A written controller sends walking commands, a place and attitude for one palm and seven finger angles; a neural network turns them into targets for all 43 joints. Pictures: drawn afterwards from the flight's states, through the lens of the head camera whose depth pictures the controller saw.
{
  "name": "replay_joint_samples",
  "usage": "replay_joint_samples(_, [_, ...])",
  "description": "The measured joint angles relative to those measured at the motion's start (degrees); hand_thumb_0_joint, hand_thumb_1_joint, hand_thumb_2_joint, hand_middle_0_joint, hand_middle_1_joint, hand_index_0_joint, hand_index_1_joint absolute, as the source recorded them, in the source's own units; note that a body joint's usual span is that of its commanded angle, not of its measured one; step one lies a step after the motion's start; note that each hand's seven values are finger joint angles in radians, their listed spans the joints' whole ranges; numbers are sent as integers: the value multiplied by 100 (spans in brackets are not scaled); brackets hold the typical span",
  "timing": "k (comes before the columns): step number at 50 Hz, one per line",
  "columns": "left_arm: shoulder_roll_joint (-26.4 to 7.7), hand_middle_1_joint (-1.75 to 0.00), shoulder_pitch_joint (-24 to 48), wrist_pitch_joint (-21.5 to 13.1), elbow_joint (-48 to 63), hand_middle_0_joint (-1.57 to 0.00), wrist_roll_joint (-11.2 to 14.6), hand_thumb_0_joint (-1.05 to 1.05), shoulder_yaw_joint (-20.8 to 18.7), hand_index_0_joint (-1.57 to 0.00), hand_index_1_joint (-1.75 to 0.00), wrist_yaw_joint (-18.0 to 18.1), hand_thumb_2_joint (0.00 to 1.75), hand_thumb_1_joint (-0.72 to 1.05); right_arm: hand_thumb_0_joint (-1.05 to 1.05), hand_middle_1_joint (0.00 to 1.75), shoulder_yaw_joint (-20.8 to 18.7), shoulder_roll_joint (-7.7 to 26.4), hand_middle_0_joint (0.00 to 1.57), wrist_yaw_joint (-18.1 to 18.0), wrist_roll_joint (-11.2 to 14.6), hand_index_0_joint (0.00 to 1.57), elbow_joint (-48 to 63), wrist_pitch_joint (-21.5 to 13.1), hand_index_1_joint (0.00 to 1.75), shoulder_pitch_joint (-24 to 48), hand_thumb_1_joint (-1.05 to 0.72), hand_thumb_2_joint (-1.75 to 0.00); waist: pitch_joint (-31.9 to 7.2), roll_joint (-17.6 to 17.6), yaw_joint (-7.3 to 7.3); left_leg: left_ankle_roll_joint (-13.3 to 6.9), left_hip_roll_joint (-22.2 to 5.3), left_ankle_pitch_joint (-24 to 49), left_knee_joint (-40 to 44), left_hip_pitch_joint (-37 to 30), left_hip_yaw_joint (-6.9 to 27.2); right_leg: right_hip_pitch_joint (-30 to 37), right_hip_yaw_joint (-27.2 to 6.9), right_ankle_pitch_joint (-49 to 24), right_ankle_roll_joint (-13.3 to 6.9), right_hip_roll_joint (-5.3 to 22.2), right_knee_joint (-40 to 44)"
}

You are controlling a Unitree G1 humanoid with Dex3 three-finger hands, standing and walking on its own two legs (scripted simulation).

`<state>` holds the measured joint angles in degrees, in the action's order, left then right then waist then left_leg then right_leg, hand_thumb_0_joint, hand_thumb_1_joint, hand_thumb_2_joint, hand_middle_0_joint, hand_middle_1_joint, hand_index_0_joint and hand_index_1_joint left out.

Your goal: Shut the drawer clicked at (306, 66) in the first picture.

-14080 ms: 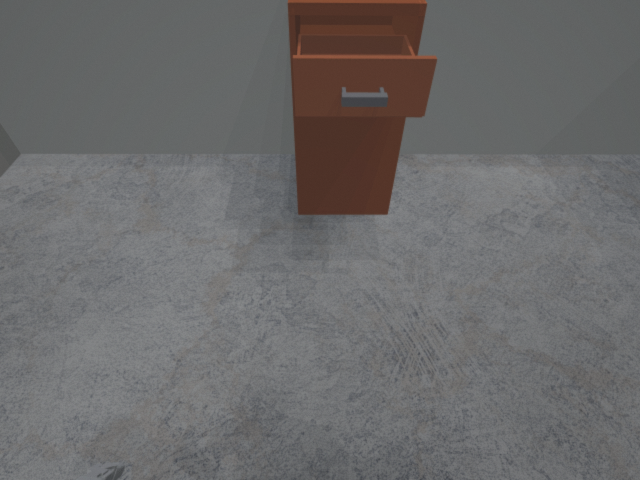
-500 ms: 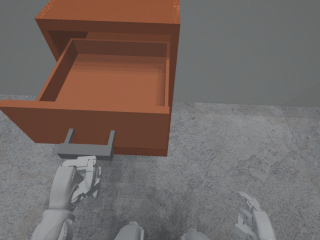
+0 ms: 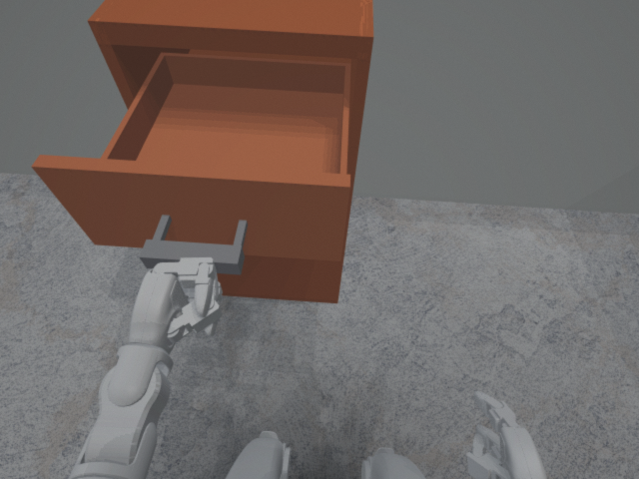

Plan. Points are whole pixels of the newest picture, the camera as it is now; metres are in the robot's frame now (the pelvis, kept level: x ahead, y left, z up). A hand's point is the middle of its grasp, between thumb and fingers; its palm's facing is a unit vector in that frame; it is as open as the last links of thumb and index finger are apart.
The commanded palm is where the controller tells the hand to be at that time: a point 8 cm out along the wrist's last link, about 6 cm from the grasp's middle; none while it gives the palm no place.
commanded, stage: push the drawer shut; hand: left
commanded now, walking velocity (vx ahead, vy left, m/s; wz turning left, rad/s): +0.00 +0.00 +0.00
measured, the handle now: (198, 241) +0.39 +0.17 +0.06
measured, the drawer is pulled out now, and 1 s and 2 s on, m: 0.26 0.13 0.01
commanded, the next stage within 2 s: none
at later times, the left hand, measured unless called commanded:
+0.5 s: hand (228, 249) +0.38 +0.14 +0.06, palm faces -0.06 -1.00 -0.05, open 2.9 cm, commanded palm +0.37 +0.18 +0.07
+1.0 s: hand (234, 215) +0.44 +0.14 +0.06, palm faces -0.05 -1.00 -0.05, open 2.9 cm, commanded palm +0.43 +0.18 +0.07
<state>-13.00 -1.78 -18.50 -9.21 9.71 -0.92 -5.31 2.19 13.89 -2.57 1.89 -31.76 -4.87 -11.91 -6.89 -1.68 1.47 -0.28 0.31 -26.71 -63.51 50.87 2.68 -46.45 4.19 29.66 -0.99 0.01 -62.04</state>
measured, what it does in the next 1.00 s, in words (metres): stands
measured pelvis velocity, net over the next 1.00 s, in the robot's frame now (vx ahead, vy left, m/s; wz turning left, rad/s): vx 0.00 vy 0.00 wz -0.03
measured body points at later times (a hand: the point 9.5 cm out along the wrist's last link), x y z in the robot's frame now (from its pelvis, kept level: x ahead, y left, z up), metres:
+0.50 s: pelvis +0.00 +0.01 +0.01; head +0.08 +0.01 +0.45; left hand +0.38 +0.19 +0.06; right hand +0.11 -0.25 -0.10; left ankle +0.04 +0.11 -0.66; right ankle +0.01 -0.11 -0.66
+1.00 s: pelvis +0.00 +0.00 +0.00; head +0.09 +0.01 +0.44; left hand +0.43 +0.19 +0.06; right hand +0.08 -0.26 -0.11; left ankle +0.04 +0.11 -0.66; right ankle +0.01 -0.11 -0.66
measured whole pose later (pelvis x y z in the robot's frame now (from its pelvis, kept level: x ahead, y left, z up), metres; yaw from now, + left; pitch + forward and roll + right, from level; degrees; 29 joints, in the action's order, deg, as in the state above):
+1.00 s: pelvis +0.00 +0.00 +0.00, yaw -2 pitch +17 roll -2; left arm -16.0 33.5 -24.6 -48.8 7.5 -10.5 -6.4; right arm 1.4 14.2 -1.1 0.9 -36.4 -0.5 -15.9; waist -6.2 -0.9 5.0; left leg -0.5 -0.4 -25.4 -62.0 53.8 1.2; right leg -50.3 2.6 27.8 -0.8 -0.6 -60.9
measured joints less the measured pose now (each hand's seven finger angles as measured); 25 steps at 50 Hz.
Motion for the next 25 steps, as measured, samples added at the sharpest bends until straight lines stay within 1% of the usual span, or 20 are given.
replay_joint_samples(9, [-8, -160, 876, 45, -855, -140, -41, -3, -122, -140, -160, 97, 97, 80, 1, 30, 7, 16, 20, 20, 5, 20, -114, 51, 30, -59, -90, -90, 31, 30, 91, -24, -7, 99, 123, -35, -61, 4, -62, -112, 25, -3, 105])
replay_joint_samples(25, [4, -160, 1940, -228, -2050, -140, -137, -4, -410, -140, -160, 159, 95, 80, 1, 30, -91, 51, 20, 122, -40, 20, -310, 247, 30, -296, -90, -90, 49, 59, 201, -64, -19, 122, 222, 29, -169, -105, -171, -165, 66, -8, 186])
